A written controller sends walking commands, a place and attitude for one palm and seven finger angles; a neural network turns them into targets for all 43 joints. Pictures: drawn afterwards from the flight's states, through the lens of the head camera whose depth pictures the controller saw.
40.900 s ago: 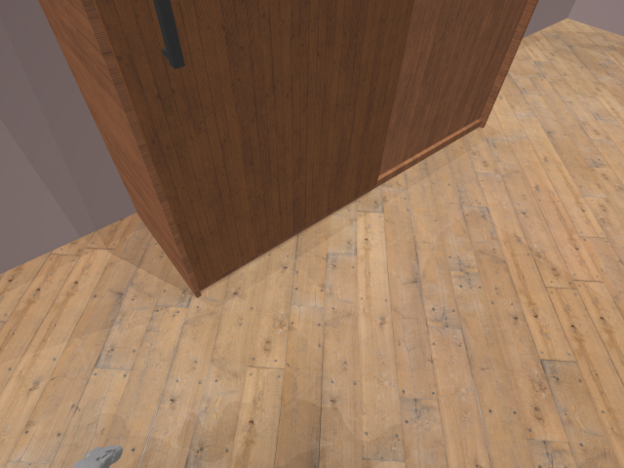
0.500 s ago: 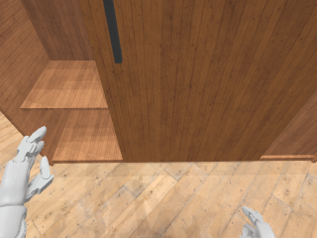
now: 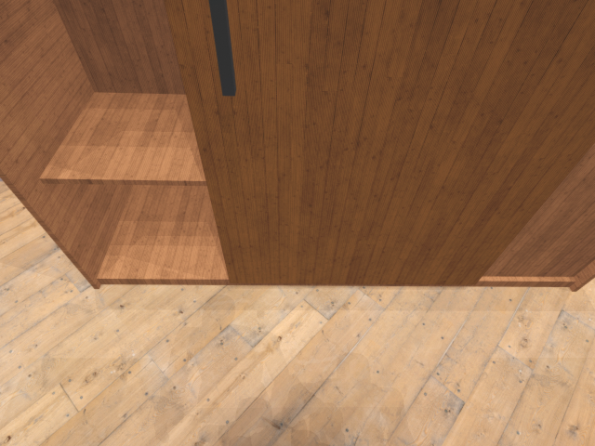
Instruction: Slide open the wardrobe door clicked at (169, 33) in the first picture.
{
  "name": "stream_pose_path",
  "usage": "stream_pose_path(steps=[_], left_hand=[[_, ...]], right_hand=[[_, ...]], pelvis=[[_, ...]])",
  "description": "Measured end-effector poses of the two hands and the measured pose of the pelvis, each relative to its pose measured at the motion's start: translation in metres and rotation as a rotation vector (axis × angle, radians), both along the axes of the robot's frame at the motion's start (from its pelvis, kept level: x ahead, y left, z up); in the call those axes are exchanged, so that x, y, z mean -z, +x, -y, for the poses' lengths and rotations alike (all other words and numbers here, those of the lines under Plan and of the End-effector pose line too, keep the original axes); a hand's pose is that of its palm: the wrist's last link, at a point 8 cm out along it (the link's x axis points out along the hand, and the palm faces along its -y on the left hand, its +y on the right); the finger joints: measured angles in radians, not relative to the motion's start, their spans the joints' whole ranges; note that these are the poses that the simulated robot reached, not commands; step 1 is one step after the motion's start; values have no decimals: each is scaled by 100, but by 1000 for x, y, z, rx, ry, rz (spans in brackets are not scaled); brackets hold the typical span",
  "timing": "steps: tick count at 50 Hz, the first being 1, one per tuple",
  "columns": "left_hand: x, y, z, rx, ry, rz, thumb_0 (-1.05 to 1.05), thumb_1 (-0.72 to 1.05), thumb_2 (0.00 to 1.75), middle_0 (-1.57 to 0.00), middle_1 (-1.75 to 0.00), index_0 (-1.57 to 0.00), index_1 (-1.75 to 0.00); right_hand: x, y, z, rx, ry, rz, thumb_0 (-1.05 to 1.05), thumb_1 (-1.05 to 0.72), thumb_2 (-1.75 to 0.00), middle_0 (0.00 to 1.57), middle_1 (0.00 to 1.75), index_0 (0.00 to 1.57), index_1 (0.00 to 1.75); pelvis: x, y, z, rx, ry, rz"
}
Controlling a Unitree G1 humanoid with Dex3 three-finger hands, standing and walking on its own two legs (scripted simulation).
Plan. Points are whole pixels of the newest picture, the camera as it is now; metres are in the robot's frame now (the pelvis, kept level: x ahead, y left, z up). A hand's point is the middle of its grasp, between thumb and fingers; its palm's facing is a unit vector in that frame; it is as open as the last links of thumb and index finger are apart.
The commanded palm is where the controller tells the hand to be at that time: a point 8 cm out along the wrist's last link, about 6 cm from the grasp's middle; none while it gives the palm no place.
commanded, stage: let the arm hang, fingers relaxed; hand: left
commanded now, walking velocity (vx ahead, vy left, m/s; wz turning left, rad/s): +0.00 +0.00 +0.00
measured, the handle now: (222, 20) +0.70 +0.18 +0.22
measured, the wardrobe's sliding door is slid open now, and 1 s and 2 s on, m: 0.50 0.50 0.50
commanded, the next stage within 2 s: look to check the result in 0.54 s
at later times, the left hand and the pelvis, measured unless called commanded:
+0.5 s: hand out of the picture +0.11 +0.24 -0.15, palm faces -0.04 -0.96 -0.29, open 7.4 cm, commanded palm none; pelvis +0.02 +0.01 +0.01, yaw -1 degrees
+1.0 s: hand out of the picture +0.13 +0.24 -0.15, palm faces -0.03 -0.94 -0.34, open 7.4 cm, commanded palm none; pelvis +0.05 +0.00 +0.01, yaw -1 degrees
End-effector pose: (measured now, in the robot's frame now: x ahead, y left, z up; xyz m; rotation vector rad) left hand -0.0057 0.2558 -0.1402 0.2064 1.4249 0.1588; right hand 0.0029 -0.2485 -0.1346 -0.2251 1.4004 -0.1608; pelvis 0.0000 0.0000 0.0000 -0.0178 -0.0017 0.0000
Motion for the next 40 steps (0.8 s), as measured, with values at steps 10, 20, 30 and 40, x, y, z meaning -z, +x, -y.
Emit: stream_pose_path(steps=[10, 20, 30, 40], left_hand=[[-14, 32, -30, 20, 72, 69, 1, 91, 90, -20, -30, -20, -29], [-19, 88, -30, 65, 56, 177, 1, 91, 90, -20, -30, -20, -29], [-23, 116, -30, 87, 54, 202, 1, 91, 90, -20, -30, -20, -29], [-27, 121, -36, 77, 86, 174, 1, 91, 90, -20, -30, -20, -29]], right_hand=[[5, 12, -9, 16, 21, 41, 1, -90, -90, 21, 30, 20, 30], [-8, 53, 10, -4, -34, 119, 1, -90, -90, 21, 30, 20, 30], [-22, 95, 29, -32, -79, 181, 0, -90, -90, 21, 30, 20, 30], [-24, 118, 37, -49, -84, 182, 0, -90, -90, 21, 30, 20, 30]], pelvis=[[-3, 3, -9, 12, 8, 4], [-6, 14, -12, 17, 14, 5], [-9, 27, -11, 19, 17, 4], [-10, 41, -5, 16, 19, -3]])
